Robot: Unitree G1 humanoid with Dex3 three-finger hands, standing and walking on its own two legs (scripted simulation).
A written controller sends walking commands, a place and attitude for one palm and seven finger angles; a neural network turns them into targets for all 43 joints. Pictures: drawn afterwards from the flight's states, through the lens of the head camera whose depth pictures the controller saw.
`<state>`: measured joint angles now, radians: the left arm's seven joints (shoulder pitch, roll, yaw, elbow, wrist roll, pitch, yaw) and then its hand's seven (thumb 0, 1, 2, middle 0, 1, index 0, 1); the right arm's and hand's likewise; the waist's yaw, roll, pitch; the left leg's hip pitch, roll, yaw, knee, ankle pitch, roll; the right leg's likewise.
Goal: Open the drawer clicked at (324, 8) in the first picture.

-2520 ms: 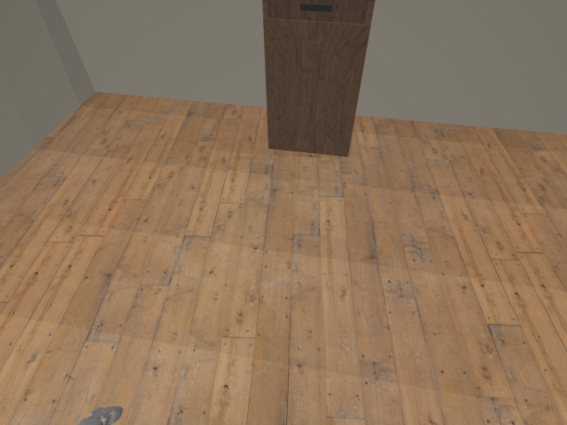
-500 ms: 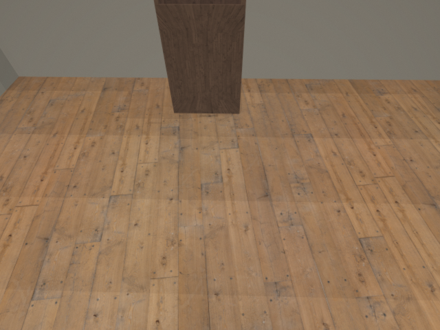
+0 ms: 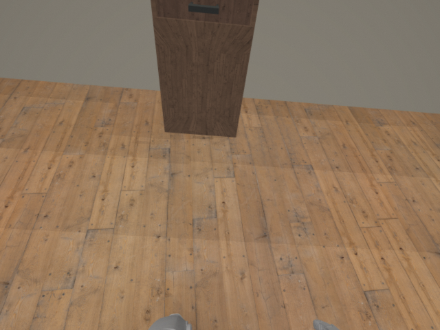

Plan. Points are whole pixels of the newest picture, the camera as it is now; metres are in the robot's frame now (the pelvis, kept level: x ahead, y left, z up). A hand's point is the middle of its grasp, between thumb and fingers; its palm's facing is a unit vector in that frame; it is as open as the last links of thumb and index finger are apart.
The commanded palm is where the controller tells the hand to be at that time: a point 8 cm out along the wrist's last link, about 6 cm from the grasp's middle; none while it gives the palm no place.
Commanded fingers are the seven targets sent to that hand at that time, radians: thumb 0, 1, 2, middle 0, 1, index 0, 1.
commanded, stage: walk to a spot facing it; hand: left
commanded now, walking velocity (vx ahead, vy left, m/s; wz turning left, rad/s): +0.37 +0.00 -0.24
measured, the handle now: (204, 7) +1.32 +0.18 +0.04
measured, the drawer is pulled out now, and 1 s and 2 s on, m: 0.00 0.00 0.00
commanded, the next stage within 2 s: turn to face it in 0.90 s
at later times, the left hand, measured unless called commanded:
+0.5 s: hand (165, 253) +0.30 +0.15 -0.14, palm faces -0.19 -0.97 -0.15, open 7.3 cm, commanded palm none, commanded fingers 0.00 0.90 0.90 -0.20 -0.30 -0.20 -0.30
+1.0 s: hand (188, 212) +0.42 +0.11 -0.15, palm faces -0.05 -0.98 -0.17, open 7.3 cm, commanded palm none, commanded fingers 0.00 0.90 0.90 -0.20 -0.30 -0.20 -0.30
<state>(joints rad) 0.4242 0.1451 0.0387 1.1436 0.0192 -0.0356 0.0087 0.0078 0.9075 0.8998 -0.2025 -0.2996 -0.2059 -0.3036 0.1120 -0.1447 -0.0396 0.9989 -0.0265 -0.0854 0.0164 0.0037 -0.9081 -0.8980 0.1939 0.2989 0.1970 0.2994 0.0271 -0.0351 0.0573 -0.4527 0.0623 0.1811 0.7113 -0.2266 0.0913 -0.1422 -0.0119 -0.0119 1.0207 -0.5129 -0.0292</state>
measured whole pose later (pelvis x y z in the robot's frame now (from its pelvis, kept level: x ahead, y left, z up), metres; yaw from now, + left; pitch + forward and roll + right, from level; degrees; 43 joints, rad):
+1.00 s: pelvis +0.41 -0.06 +0.02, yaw -5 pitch -1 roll -3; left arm 0.32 0.16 0.04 1.10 0.03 -0.07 0.01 -0.01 0.92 0.90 -0.20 -0.30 -0.20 -0.30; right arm 0.17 -0.19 -0.07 1.01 -0.02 -0.03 0.03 0.01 -0.92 -0.90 0.19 0.30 0.19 0.30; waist 0.00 0.02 0.02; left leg -0.53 0.14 0.12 0.75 -0.17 -0.01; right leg -0.02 -0.01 -0.25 0.39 -0.34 -0.01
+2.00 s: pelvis +0.57 -0.03 +0.02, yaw +7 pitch +1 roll -1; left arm 0.49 0.11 0.03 1.15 0.03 -0.03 0.01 0.01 0.91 0.90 -0.20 -0.30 -0.21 -0.30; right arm 0.22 -0.19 -0.06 1.05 -0.02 -0.02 0.03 0.01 -0.91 -0.90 0.19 0.30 0.19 0.30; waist 0.06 0.00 0.02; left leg -0.30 0.08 0.12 0.53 -0.28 0.00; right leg -0.10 -0.09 -0.17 0.45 -0.34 0.04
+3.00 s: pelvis +0.79 -0.02 +0.02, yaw +4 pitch -1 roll -1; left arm 0.21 0.19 0.05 1.03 0.02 0.06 0.04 0.01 0.91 0.90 -0.20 -0.30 -0.20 -0.30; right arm 0.14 -0.15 -0.03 1.01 -0.02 0.02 -0.04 0.00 -0.92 -0.90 0.19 0.30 0.20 0.30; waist 0.03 -0.03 0.09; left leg -0.29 0.03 0.10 0.52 -0.21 0.04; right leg -0.38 -0.01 -0.04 0.95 -0.50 0.01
